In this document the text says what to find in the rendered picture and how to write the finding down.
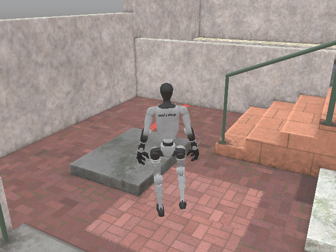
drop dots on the robot shin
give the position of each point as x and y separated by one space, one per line
159 193
181 182

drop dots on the left robot forearm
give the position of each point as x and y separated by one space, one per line
142 143

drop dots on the robot right hand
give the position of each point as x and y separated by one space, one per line
194 152

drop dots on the robot left hand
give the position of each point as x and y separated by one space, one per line
140 157

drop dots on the robot left shin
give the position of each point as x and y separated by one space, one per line
159 193

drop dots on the right robot upper arm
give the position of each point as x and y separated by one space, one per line
186 119

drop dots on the robot right shin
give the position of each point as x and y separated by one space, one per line
181 182

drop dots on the left robot upper arm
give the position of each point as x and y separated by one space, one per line
148 120

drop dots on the right robot forearm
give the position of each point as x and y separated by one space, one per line
192 140

